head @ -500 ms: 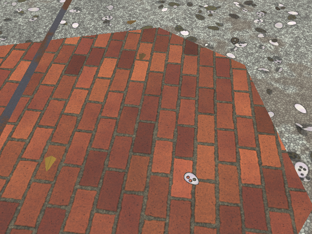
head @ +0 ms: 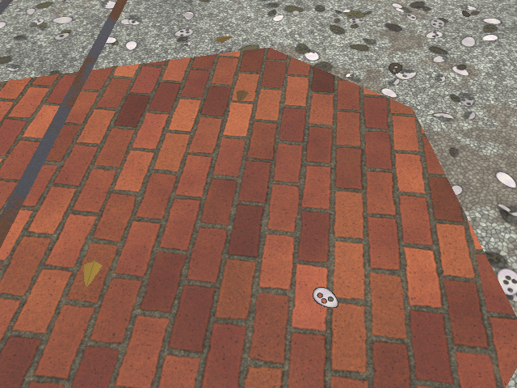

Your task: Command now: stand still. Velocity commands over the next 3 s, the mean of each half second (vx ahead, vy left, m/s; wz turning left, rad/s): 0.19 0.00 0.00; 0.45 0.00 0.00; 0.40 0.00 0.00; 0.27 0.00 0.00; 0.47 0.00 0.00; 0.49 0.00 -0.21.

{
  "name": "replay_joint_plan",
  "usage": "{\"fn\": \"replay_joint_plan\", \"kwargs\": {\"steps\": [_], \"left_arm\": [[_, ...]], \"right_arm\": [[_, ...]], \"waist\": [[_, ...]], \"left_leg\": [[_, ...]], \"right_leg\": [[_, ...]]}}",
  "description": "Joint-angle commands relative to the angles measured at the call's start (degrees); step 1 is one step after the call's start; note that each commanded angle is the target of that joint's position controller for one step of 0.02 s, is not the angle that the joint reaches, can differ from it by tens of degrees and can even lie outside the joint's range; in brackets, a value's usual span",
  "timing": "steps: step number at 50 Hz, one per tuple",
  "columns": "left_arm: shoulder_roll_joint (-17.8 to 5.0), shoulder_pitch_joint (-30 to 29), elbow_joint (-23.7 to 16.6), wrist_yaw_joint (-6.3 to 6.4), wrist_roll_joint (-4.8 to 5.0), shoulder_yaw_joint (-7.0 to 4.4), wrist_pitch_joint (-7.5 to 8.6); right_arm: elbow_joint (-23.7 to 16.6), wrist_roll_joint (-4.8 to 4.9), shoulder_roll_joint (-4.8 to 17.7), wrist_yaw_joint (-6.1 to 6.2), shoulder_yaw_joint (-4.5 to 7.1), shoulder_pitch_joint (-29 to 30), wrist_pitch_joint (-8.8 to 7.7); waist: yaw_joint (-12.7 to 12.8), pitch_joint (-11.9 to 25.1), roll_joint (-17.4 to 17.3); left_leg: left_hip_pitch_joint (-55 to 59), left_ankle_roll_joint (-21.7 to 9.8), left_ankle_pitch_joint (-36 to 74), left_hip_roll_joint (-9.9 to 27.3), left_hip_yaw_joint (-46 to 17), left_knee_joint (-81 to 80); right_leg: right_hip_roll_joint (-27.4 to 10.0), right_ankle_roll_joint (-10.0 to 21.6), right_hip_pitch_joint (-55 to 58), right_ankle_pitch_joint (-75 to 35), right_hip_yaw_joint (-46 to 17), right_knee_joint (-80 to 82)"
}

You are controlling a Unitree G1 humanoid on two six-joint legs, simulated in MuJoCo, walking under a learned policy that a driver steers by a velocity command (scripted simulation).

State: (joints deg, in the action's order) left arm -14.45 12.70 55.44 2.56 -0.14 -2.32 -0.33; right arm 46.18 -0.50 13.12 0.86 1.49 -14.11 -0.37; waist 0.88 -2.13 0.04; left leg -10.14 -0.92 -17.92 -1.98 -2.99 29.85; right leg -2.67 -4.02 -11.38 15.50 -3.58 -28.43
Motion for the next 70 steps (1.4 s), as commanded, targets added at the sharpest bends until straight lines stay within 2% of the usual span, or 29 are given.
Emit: {"fn": "replay_joint_plan", "kwargs": {"steps": [1, 6, 8, 11, 13, 15, 17, 18, 19, 20, 22, 25, 31, 37, 39, 41, 42, 43, 44, 45, 47, 49, 55, 59, 64, 66, 68, 69, 70], "left_arm": [[-6.42, 0.93, -0.77, 0.33, 0.04, -1.29, 0.41], [-5.99, 1.39, 1.39, 0.48, 0.09, -1.19, 0.29], [-4.92, 2.33, 2.56, 0.57, 0.42, -0.98, 0.15], [-3.60, -1.21, 0.38, 0.02, 0.98, -0.64, 1.82], [-3.53, -2.54, -0.86, -1.09, 1.84, -0.61, 3.96], [-3.36, -0.03, -0.18, -2.29, 2.29, -0.57, 5.57], [-3.74, 10.34, 5.17, -2.85, 1.47, -1.41, 6.13], [-6.08, 16.79, 6.99, -2.84, 0.86, -2.16, 6.11], [-13.55, 22.06, 7.06, -3.29, 1.04, -3.62, 6.36], [-11.72, 19.12, 6.27, -3.62, -0.02, -2.65, 6.99], [-6.73, 11.43, 3.35, -3.47, 0.63, -1.26, 7.47], [-3.68, 12.31, 3.23, -3.41, 0.36, -0.01, 6.64], [-6.83, 14.96, 2.88, -1.64, -0.03, -0.03, 5.33], [-8.09, 16.89, 3.63, -1.30, 1.19, -0.86, 5.02], [-9.42, 15.39, 2.99, -1.30, 0.87, -1.48, 4.53], [-9.41, 13.86, 2.04, -1.35, 0.11, -1.52, 3.53], [-7.28, 14.47, 0.47, -1.36, -0.87, -0.59, 3.48], [2.21, 22.70, 0.33, -2.08, -0.21, 1.81, 4.73], [-3.99, 18.21, 0.42, -2.53, 1.50, 0.48, 6.41], [-7.35, 11.76, -1.99, -2.72, 3.08, -0.58, 7.37], [-7.12, 7.15, -3.00, -1.95, 2.13, -1.07, 7.70], [-4.78, 9.38, -2.76, -1.87, 1.52, -1.12, 6.27], [-4.44, -1.62, -7.72, -1.74, 0.22, -1.22, 5.01], [-3.06, -10.49, -10.26, -2.73, 0.62, -0.38, 5.84], [-4.43, -16.53, -13.64, -4.36, 0.99, -0.28, 6.40], [-6.44, -12.40, -13.03, -4.74, 0.43, -1.09, 6.76], [-11.38, 1.88, -8.85, -4.35, -0.60, -3.14, 7.16], [-16.03, 8.35, -7.91, -3.94, -2.02, -3.84, 6.78], [-13.95, 10.20, -6.92, -4.15, -0.98, -3.31, 5.88]], "right_arm": [[-1.68, 0.08, 6.12, 0.27, 1.44, -0.86, -0.70], [0.59, 0.19, 6.05, 0.46, 1.32, -1.58, -0.69], [1.89, 0.53, 6.75, 0.83, 1.58, -2.76, -0.28], [2.55, 1.36, 11.25, 1.01, 2.85, -5.84, -0.41], [2.72, 1.62, 11.81, 1.08, 3.12, -5.62, -1.55], [1.66, 2.19, 10.77, 0.87, 2.89, -1.83, -2.01], [0.33, 2.50, 9.56, 0.68, 2.52, 2.85, -1.69], [-0.43, 1.75, 5.96, 0.46, 1.46, 3.77, -2.03], [-2.96, 1.55, 3.90, 0.79, 1.04, 4.24, -2.90], [-2.97, 3.06, 6.32, 0.90, 1.75, 3.49, -3.69], [-1.12, 3.41, 7.26, -0.08, 2.03, 1.61, -4.97], [-1.06, 1.66, 7.41, -1.17, 2.77, 4.60, -5.51], [-4.81, 1.84, 2.92, -2.13, 1.12, 15.78, -4.87], [-7.42, 2.35, 5.07, -3.50, 1.10, 21.89, -5.35], [-6.76, 2.16, 7.37, -3.59, 2.07, 18.23, -5.54], [-2.00, 2.36, 11.32, -2.78, 4.39, 2.24, -5.16], [0.37, 1.64, 14.91, -2.06, 5.36, -8.34, -4.76], [2.05, 0.86, 17.53, -2.69, 5.53, -11.09, -4.71], [2.03, 1.26, 11.75, -2.84, 4.01, -8.76, -4.88], [1.51, 1.39, 9.61, -2.71, 3.34, -3.30, -5.17], [0.53, 0.51, 7.76, -3.06, 2.77, 3.83, -5.90], [1.32, 0.00, 5.96, -3.33, 2.22, 5.03, -6.32], [4.66, 0.62, 9.40, -1.55, 2.72, -0.51, -6.32], [6.39, 1.28, 10.80, -0.83, 2.76, -5.16, -5.73], [8.86, 1.59, 11.23, -0.52, 2.96, -9.06, -4.02], [8.74, 1.19, 12.02, -0.23, 3.17, -7.75, -3.07], [7.64, 0.59, 10.56, 0.01, 2.39, -7.03, -2.59], [6.71, -0.94, 5.81, -0.29, 0.66, -12.24, -3.32], [9.45, 0.39, 2.86, -0.79, -0.30, -18.61, -3.98]], "waist": [[-0.06, 0.75, -0.77], [-0.05, 0.24, -0.55], [-0.38, 0.48, -2.07], [-2.63, -5.27, -10.63], [-2.39, -8.80, -11.98], [0.12, -7.85, -10.10], [4.87, -3.65, -5.66], [6.68, -0.48, 2.96], [7.23, 1.01, 17.43], [5.26, -1.25, 13.97], [2.19, -6.07, 7.02], [2.30, -3.90, 5.98], [4.13, -5.07, 4.86], [2.93, -7.03, 5.35], [-0.31, -2.94, 6.46], [-8.47, 7.69, 6.80], [-11.46, 15.86, 0.60], [-5.88, 24.88, -16.46], [-7.65, 20.10, -11.59], [-6.29, 10.17, -8.87], [-2.57, 3.77, -1.04], [0.42, 3.50, -3.28], [-0.92, -1.91, -2.05], [-4.15, -2.41, -1.88], [-4.83, -3.24, -2.32], [-1.99, 0.36, -4.35], [4.32, 11.00, -2.67], [3.33, 20.79, 8.51], [2.63, 29.71, 16.40]], "left_leg": [[-2.69, -0.78, 12.04, 3.21, -2.88, -6.44], [-2.71, -0.58, 11.60, 2.89, -2.40, -6.68], [-2.84, -1.69, -5.47, 2.34, -2.88, -8.60], [-4.73, -8.79, -32.20, 12.28, -18.35, -18.08], [-6.36, -12.78, -29.74, 18.10, -26.58, -21.52], [-5.54, -11.19, -21.63, 17.03, -22.09, -19.32], [-13.50, -6.72, -11.35, 9.34, -10.81, -11.00], [-18.66, -3.46, -5.87, 4.25, -3.36, 3.53], [-29.13, -0.13, -10.74, -2.20, 2.88, 20.08], [-33.41, -0.73, -15.58, -0.25, -2.38, 31.11], [-37.46, -2.81, -4.24, 5.13, -2.93, 35.14], [-35.08, -2.23, 6.13, 7.76, 0.27, 29.45], [-29.47, 1.41, 16.91, 5.78, 4.97, 10.96], [-24.91, -1.53, 19.10, 4.45, 4.19, 0.68], [-18.18, -3.50, 15.98, 2.35, 5.28, 0.28], [2.86, -6.61, 15.20, -0.27, 7.07, 0.25], [21.77, -10.13, 12.02, 10.53, -5.78, 2.07], [36.45, -19.57, -5.29, 24.12, -36.13, -7.79], [31.84, -17.63, -10.68, 22.72, -41.17, -14.41], [23.18, -15.11, -6.71, 21.21, -31.78, -15.32], [7.50, -13.11, 8.44, 17.12, -18.77, -18.01], [1.37, -12.99, 12.43, 14.58, -12.84, -21.09], [-1.13, -13.41, 15.51, 12.99, -5.48, -25.59], [0.62, -11.13, 16.89, 11.24, -1.14, -25.21], [11.95, -9.83, 23.33, 15.34, -1.89, -19.21], [14.51, -7.73, 37.58, 15.10, -1.50, -12.20], [8.85, -3.59, 42.36, 9.11, 2.06, 6.48], [-9.55, -0.11, 15.23, 2.88, 4.06, 26.73], [-20.02, 2.15, -20.96, -3.59, -0.84, 42.04]], "right_leg": [[0.23, 0.65, 1.79, -10.10, 0.59, 2.83], [0.45, 0.80, 1.67, -9.79, 0.81, 3.23], [3.07, 1.32, 0.24, 2.32, 3.82, 0.88], [4.80, 3.21, -11.58, 12.24, 6.75, -11.71], [1.19, 5.76, -15.46, 12.53, 3.04, -17.58], [-0.10, 8.28, -11.64, 13.02, 3.11, -9.37], [3.44, 7.63, 8.78, -1.85, 5.72, 2.86], [-3.42, 8.56, 16.53, 2.32, -5.14, 7.65], [-16.17, 15.74, 21.56, 11.57, -29.49, 17.49], [-20.58, 20.13, 17.70, 18.26, -38.79, 20.52], [-15.99, 16.83, 15.65, 16.10, -26.51, 20.54], [-10.57, 12.91, 16.72, -4.61, -12.82, 20.93], [-7.68, 13.51, 10.51, -17.86, -2.85, 23.12], [-11.64, 13.21, 14.77, -22.70, -1.10, 21.80], [-12.31, 12.00, 17.82, -39.25, -0.12, 15.47], [-8.98, 9.69, 13.94, -53.18, 2.63, -3.67], [-5.88, 8.34, -0.31, -35.21, 3.64, -21.71], [6.31, 5.20, -19.79, 12.64, 1.45, -41.62], [4.16, 6.40, -25.74, 16.40, -5.19, -48.71], [1.25, 7.30, -29.70, 11.72, -3.40, -49.73], [-3.76, 7.21, -24.63, 2.62, -1.69, -43.91], [-5.80, 6.81, -19.31, 0.24, -1.94, -40.35], [-6.95, 3.59, -26.97, -12.50, 0.16, -22.59], [-3.70, 3.46, -22.95, -22.81, 3.32, -7.96], [-2.04, 5.57, -24.94, -17.72, 2.51, -0.76], [0.37, 7.16, -17.90, -14.83, 3.70, 0.84], [-0.56, 10.62, 4.26, -31.36, 3.55, 1.77], [-15.01, 17.80, 27.26, -51.78, -12.32, -3.83], [-23.74, 26.13, 36.02, -54.63, -28.46, 0.58]]}}
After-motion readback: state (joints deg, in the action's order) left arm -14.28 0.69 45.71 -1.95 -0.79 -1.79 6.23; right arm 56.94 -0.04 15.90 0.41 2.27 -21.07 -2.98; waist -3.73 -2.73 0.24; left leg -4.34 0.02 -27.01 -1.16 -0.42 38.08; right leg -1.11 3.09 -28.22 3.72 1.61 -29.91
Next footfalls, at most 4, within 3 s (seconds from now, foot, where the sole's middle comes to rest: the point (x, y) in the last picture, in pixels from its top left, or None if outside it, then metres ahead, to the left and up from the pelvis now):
0.82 left None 0.43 0.09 -0.77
1.36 right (324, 313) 0.73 -0.15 -0.77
1.80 left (247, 317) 0.71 0.07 -0.77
2.24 right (333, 235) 1.01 -0.19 -0.77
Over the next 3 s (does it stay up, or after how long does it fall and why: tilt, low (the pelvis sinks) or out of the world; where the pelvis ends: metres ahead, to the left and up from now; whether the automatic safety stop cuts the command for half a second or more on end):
stays up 1.25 -0.05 0.01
